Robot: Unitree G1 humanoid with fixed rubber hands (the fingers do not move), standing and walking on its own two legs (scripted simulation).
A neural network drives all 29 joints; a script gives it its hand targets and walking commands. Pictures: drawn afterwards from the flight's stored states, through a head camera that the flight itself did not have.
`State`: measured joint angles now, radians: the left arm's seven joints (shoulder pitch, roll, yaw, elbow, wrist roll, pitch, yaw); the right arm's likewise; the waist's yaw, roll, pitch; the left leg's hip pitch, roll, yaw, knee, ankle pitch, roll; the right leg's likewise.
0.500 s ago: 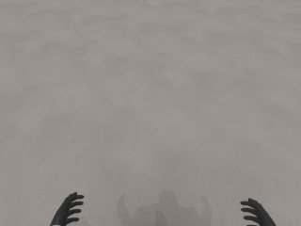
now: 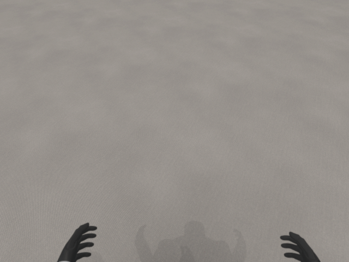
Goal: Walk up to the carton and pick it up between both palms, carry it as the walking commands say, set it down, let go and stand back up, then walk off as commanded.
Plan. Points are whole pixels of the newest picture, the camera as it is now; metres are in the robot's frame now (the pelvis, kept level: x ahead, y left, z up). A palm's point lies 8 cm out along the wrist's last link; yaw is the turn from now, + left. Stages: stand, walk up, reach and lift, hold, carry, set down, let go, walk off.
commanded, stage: stand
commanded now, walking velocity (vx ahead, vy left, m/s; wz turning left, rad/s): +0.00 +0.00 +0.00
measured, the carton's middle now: out of the picture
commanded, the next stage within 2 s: walk up in 0.36 s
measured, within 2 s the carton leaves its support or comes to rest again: neither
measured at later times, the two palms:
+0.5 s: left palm out of the picture +0.14 +0.27 -0.07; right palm out of the picture +0.13 -0.27 -0.08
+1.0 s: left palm out of the picture +0.05 +0.50 -0.04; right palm (248, 204) +0.28 -0.15 -0.04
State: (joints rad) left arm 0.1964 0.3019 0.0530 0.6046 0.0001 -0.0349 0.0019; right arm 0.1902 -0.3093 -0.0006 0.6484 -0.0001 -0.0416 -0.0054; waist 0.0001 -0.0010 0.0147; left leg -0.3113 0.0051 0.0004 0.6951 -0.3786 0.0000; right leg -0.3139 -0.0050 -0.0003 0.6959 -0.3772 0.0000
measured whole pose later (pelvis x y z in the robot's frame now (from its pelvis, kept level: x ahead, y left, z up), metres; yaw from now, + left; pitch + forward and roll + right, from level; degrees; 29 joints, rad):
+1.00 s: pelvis +0.04 +0.12 +0.00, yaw +22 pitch +1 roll -1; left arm 0.23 0.54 0.09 0.67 0.00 -0.14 -0.02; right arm 0.21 -0.50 -0.10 0.70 0.00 -0.01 0.16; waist -0.02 -0.01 -0.06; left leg -0.38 0.03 -0.01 0.76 -0.40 0.00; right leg -0.41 -0.11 -0.07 1.01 -0.48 0.00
